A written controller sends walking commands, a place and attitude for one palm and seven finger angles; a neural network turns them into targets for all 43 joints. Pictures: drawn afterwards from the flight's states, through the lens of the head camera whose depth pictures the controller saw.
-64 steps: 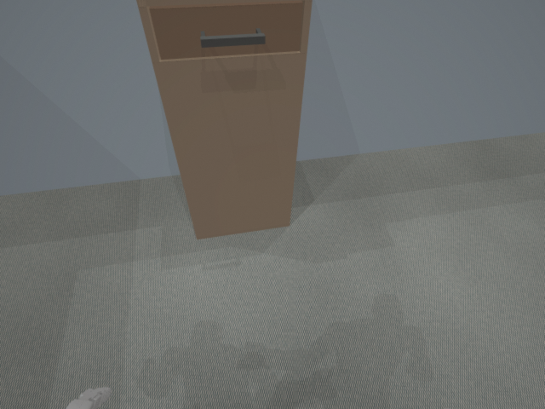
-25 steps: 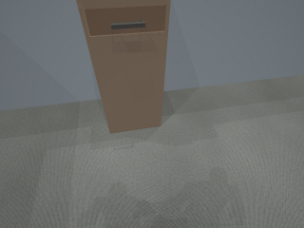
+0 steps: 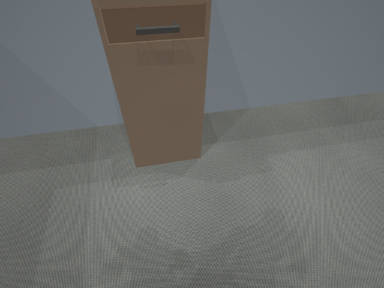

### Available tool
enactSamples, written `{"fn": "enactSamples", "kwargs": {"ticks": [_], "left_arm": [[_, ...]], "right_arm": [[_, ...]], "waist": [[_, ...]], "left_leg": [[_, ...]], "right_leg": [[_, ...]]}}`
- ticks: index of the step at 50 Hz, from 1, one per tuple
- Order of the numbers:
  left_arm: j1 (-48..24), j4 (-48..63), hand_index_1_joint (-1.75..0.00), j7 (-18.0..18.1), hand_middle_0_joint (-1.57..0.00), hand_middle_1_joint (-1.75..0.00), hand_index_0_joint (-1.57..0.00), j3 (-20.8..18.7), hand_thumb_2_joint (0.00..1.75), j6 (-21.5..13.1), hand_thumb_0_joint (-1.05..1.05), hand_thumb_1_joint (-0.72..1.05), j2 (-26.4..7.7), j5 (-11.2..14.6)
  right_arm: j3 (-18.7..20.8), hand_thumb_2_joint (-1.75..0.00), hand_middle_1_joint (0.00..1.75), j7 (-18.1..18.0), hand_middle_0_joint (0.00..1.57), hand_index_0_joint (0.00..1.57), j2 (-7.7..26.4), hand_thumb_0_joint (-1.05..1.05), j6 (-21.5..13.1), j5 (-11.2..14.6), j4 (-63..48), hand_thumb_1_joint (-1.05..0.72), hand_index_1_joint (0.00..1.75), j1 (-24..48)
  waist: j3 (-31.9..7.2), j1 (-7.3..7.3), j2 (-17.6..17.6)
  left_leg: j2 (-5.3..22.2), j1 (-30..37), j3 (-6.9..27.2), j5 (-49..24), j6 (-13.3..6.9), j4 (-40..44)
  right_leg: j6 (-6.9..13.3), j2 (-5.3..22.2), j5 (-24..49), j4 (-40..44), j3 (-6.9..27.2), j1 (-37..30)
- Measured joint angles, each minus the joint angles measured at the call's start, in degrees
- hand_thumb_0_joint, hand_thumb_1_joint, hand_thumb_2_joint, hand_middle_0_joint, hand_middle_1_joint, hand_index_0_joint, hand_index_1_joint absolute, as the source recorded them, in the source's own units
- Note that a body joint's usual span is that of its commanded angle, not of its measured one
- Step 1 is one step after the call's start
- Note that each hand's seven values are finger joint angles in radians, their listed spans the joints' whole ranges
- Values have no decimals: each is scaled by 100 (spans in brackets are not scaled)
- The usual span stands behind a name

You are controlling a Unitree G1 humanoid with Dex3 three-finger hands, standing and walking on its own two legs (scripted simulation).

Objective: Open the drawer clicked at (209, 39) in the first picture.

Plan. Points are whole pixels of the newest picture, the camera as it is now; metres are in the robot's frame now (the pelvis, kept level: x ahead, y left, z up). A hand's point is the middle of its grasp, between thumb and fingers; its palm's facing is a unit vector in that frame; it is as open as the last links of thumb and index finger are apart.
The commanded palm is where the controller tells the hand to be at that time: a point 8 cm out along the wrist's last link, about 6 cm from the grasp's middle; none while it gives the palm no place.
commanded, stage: look at it before walking up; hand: left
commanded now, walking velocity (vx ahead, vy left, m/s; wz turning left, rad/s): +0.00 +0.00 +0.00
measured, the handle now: (157, 27) +0.97 +0.19 +0.12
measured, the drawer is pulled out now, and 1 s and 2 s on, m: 0.00 0.00 0.00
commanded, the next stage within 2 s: walk to a spot facing it in 0.16 s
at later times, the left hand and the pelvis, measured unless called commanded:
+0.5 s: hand out of the picture +0.07 +0.23 -0.17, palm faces -0.08 -0.95 -0.31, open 7.4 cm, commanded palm none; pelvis +0.00 +0.00 -0.01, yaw -5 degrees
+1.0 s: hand out of the picture +0.06 +0.16 -0.16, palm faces -0.24 -0.94 -0.23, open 7.4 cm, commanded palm none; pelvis -0.01 -0.03 +0.00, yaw -19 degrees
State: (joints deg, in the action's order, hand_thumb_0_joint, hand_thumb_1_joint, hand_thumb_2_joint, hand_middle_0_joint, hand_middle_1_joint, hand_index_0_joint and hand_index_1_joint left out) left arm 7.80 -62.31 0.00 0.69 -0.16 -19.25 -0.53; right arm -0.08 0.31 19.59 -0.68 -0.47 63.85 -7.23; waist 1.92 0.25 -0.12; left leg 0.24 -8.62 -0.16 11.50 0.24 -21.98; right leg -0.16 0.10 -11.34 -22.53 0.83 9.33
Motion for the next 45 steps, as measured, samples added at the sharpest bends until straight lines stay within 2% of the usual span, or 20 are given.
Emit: {"fn": "enactSamples", "kwargs": {"ticks": [16,20,27,31,33,34,36,37,39,41,45], "left_arm": [[-22,21,-30,9,-21,-30,-20,-15,90,-8,1,90,-35,-1],[53,143,-30,56,-21,-30,-20,-70,90,112,1,90,20,-1],[306,452,-30,-2,-20,-30,-20,-140,90,346,1,90,274,-26],[418,619,-30,-58,-20,-30,-20,-215,90,440,1,90,461,-30],[516,716,-30,-94,-20,-30,-20,-240,90,419,1,90,579,-35],[589,783,-30,-107,-21,-30,-20,-247,90,369,1,90,613,-49],[631,831,-30,-60,-21,-30,-20,-247,90,273,1,90,707,-67],[646,846,-30,-29,-21,-30,-20,-248,90,260,1,90,756,-58],[715,869,-30,1,-21,-30,-20,-263,90,247,1,90,828,-38],[813,865,-30,-2,-21,-30,-20,-270,90,217,1,90,864,-20],[1031,801,-30,-38,-21,-30,-20,-283,90,112,1,90,888,-21]], "right_arm": [[-7,-90,30,-13,20,21,-7,0,2,2,-34,-90,30,109],[36,-90,30,-83,20,21,-82,0,47,-9,-178,-90,30,137],[115,-90,30,-124,20,20,-451,0,175,-19,-588,-90,30,2],[169,-90,30,-109,20,21,-602,0,203,-35,-701,-90,30,-102],[208,-90,30,-101,20,21,-603,0,239,-47,-737,-90,30,-166],[227,-90,30,-93,20,21,-592,0,271,-41,-763,-90,30,-203],[281,-90,30,-100,20,21,-572,0,368,-26,-777,-90,30,-190],[302,-90,30,-101,20,21,-567,0,410,-20,-778,-90,30,-188],[319,-90,30,-77,20,20,-570,0,438,-27,-766,-90,30,-187],[326,-90,30,-35,20,20,-573,0,416,-56,-786,-90,30,-186],[365,-90,30,19,20,20,-544,0,318,-98,-874,-90,30,-224]], "waist": [[-4,-38,16],[27,-95,17],[183,-101,-87],[347,-157,-88],[367,-186,42],[342,-195,104],[383,-159,235],[410,-146,271],[402,-174,269],[346,-205,213],[128,-208,105]], "left_leg": [[25,118,-28,16,13,77],[82,4,-182,128,27,-129],[188,-306,-579,454,36,-754],[307,-345,-880,620,69,-1058],[463,-432,-972,761,150,-1335],[559,-579,-990,890,182,-1622],[524,-1081,-580,1508,224,-2713],[447,-1293,-381,1589,214,-3201],[355,-1610,-199,1402,218,-3864],[327,-1796,-148,1065,248,-4122],[336,-1920,-98,654,309,-4053]], "right_leg": [[11,-24,-2,78,27,-104],[8,-84,-54,-142,178,83],[19,-216,-328,-1037,533,687],[-47,-105,-1226,-2259,141,1112],[-48,-46,-1144,-2143,-70,1015],[61,-56,-854,-1851,-110,927],[326,-184,-831,-1947,-170,1038],[388,-225,-825,-1878,-187,1009],[436,-301,-657,-1522,-134,898],[448,-362,-381,-1081,-10,781],[464,-442,20,-384,258,610]]}}
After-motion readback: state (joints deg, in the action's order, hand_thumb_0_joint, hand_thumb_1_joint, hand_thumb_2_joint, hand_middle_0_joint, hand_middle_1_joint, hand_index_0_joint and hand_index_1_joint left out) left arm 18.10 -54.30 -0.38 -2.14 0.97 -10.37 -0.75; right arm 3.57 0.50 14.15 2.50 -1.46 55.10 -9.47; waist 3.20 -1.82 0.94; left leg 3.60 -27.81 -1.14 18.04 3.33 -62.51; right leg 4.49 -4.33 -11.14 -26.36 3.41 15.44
